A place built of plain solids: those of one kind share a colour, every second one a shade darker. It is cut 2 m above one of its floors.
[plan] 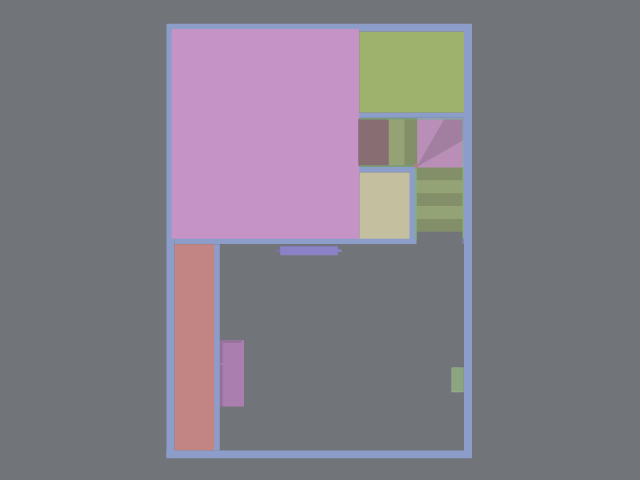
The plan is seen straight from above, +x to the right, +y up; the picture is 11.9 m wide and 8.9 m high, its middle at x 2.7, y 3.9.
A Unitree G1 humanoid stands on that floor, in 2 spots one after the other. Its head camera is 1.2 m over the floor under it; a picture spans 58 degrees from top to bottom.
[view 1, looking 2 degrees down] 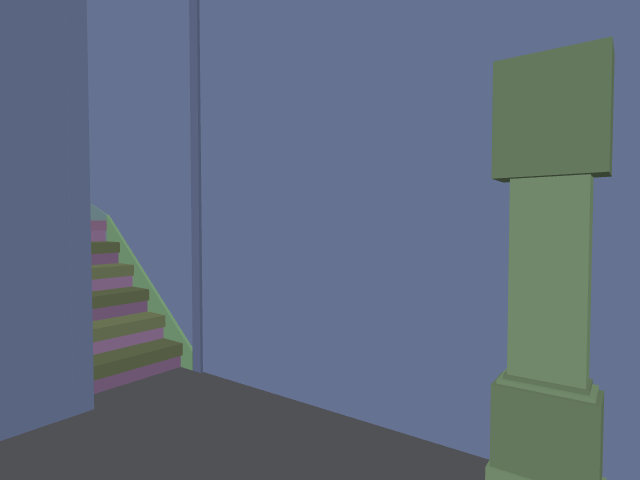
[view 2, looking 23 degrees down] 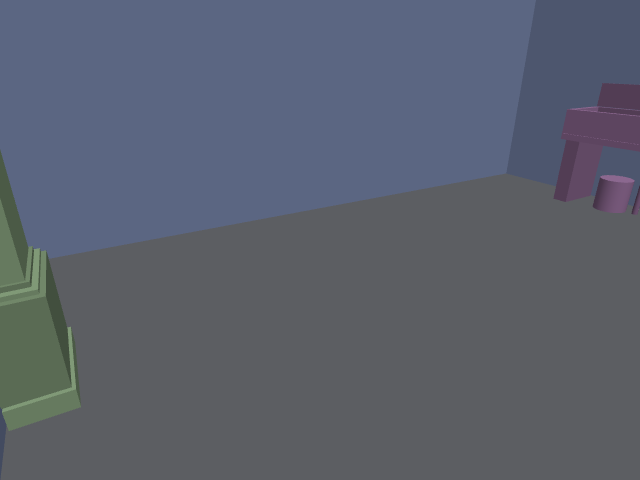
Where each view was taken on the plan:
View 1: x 3.10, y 1.00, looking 36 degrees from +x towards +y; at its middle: wall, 2.80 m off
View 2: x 4.99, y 3.05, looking -120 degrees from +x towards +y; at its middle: ground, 3.07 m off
